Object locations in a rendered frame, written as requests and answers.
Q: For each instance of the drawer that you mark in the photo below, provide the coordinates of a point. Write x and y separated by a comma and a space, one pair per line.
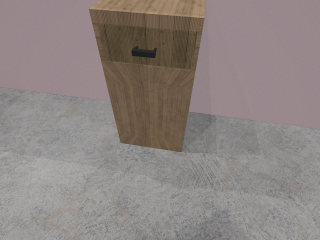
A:
174, 48

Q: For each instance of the handle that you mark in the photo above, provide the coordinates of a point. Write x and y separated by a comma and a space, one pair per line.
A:
144, 52

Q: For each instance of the cabinet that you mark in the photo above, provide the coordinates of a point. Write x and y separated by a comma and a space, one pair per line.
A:
150, 103

